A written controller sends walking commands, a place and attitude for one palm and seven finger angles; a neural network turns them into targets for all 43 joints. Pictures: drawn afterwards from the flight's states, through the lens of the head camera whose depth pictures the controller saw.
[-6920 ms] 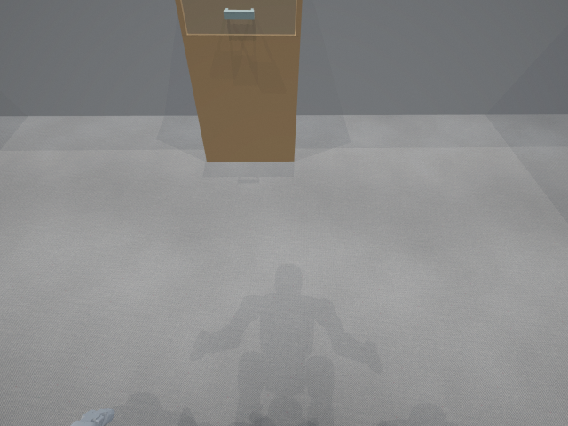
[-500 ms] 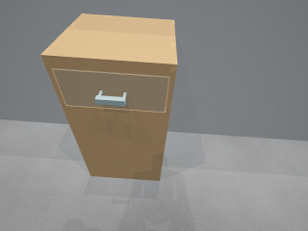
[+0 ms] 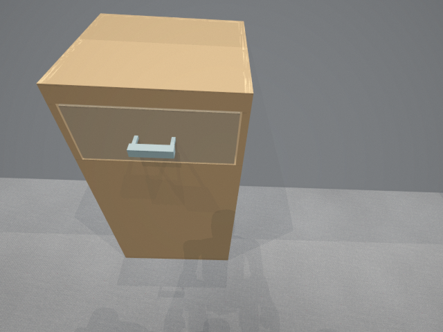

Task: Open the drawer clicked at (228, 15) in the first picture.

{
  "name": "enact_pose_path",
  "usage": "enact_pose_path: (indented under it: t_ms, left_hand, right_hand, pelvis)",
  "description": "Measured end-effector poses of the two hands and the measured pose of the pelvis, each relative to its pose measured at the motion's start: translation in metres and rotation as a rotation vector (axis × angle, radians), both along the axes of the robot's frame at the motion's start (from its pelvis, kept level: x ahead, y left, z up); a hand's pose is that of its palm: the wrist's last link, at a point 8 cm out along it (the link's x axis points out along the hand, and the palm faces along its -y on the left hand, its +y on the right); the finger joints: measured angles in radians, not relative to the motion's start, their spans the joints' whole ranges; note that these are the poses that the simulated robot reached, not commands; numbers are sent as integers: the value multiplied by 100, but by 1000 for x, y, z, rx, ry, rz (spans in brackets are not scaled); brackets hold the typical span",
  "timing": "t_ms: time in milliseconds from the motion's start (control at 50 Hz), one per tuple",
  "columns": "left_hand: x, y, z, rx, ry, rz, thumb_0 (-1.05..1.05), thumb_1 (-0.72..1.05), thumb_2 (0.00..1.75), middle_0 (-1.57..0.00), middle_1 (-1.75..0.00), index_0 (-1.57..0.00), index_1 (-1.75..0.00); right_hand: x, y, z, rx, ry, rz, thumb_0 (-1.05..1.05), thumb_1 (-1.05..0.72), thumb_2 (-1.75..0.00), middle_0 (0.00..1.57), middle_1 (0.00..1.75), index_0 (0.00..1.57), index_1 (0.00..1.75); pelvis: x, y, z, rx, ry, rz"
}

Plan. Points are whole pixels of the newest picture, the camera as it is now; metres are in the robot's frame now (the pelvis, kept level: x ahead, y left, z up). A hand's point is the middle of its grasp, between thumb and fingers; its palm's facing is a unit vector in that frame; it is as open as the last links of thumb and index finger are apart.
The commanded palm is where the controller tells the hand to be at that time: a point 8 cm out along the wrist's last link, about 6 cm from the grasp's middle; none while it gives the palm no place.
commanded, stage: come to a stop and stand still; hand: left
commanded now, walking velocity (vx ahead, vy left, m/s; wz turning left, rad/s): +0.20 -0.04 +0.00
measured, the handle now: (153, 145) +0.55 +0.20 +0.00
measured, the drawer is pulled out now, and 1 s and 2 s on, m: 0.00 0.00 0.00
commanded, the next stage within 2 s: look again from close up in 1.92 s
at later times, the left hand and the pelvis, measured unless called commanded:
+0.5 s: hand out of the picture +0.12 +0.15 -0.18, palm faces +0.07 -0.98 -0.18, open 7.3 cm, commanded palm none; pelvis +0.04 -0.02 -0.01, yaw +2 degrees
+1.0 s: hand out of the picture +0.02 +0.16 -0.17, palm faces +0.04 -0.97 -0.23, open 7.4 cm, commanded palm none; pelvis +0.01 -0.03 +0.00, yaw +2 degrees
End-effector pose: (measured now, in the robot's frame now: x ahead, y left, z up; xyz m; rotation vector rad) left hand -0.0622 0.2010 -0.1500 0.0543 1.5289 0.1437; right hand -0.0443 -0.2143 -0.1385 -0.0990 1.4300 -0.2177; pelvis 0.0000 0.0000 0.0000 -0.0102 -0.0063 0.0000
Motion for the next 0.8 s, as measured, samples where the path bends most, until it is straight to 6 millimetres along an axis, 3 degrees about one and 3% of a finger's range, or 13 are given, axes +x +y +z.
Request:
enact_pose_path:
  t_ms: [100,220,280,340,420,540,680,800]
  left_hand:
    - [70,3,9,17,-119,-55,1,92,89,-20,-30,-19,-30]
    - [140,10,15,88,-226,-91,2,95,89,-20,-30,-19,-30]
    - [167,2,11,108,-291,-92,2,94,89,-19,-30,-19,-30]
    - [179,-10,11,104,-305,-101,1,93,89,-19,-30,-19,-30]
    - [183,-14,7,96,-328,-73,0,93,89,-20,-30,-20,-30]
    - [168,5,-4,77,-315,-25,-1,93,89,-20,-30,-20,-30]
    - [133,22,6,92,-227,-27,0,92,89,-20,-30,-20,-30]
    - [102,17,9,115,-172,-29,0,91,89,-20,-30,-19,-30]
  right_hand:
    - [-2,9,7,27,34,-26,1,-91,-90,20,30,20,30]
    - [1,11,4,67,99,-39,1,-91,-90,20,30,20,30]
    - [11,4,-6,90,115,-43,1,-91,-90,20,30,20,30]
    - [30,-6,-14,95,98,-43,1,-91,-90,20,30,20,30]
    - [59,-22,-16,53,42,-12,1,-91,-90,20,30,20,30]
    - [96,-36,-5,-40,-79,48,1,-91,-90,20,30,20,30]
    - [118,-32,10,-57,-146,95,0,-91,-90,20,30,20,30]
    - [120,-27,-1,-8,-166,93,0,-92,-90,20,30,20,30]
  pelvis:
    - [17,-3,9,5,6,-9]
    - [36,-18,8,10,-7,0]
    - [46,-29,-1,35,-15,-2]
    - [49,-32,-3,18,-14,2]
    - [45,-31,-7,8,-10,30]
    - [33,-17,-11,15,-11,31]
    - [30,-11,2,8,3,21]
    - [27,-15,0,28,-4,10]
